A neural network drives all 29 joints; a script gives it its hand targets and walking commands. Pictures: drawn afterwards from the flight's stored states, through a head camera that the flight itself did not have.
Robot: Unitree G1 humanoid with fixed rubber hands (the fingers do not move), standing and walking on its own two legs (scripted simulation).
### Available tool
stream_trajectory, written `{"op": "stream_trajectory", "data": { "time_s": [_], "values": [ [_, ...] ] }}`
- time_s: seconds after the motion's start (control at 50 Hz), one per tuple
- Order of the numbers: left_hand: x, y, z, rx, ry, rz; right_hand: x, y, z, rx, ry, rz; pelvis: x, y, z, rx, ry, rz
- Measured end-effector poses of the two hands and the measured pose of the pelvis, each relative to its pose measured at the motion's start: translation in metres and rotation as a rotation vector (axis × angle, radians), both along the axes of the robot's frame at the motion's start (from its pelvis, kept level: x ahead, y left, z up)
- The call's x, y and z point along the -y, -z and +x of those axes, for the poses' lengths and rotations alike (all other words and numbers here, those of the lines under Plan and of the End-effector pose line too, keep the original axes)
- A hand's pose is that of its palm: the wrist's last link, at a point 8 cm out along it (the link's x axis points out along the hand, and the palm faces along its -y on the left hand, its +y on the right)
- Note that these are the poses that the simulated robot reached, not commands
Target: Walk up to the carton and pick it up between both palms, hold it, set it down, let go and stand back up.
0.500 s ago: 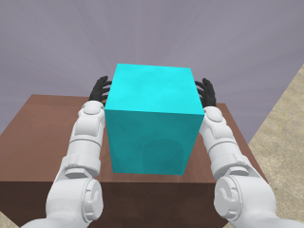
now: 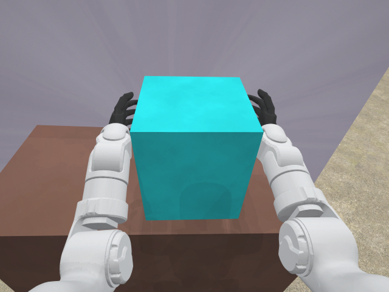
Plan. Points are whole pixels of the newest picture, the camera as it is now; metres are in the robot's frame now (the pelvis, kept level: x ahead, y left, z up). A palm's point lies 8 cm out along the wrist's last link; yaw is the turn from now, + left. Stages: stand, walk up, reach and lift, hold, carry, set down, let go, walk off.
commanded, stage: reach and lift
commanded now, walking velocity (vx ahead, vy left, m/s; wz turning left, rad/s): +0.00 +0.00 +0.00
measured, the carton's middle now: (192, 149) +0.40 +0.01 +0.13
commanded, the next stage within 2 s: hold in 0.86 s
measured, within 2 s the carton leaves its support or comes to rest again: neither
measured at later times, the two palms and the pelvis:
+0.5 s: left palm (123, 122) +0.40 +0.15 +0.19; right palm (270, 118) +0.40 -0.15 +0.22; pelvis +0.00 +0.00 +0.00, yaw +0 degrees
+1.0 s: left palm (119, 116) +0.39 +0.16 +0.21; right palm (272, 110) +0.40 -0.14 +0.24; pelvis +0.00 +0.00 +0.00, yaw +0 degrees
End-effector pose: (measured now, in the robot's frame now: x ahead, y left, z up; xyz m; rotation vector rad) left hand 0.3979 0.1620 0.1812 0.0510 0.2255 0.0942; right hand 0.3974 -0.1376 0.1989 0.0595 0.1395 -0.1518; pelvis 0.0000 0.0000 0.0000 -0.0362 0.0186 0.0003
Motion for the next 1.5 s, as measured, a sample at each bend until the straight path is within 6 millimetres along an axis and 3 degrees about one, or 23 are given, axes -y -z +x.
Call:
{"op": "stream_trajectory", "data": {
  "time_s": [0.46,1.5],
  "values": [
    [0.009,-0.013,0.001,0.010,-0.002,0.022,0.009,-0.019,0.004,0.009,-0.003,0.021,0.002,0.000,0.002,-0.003,0.000,0.002],
    [0.000,-0.049,-0.021,0.027,-0.038,-0.005,-0.001,-0.061,-0.006,0.012,-0.038,0.053,0.002,0.000,0.001,-0.001,0.000,0.002]
  ]
}}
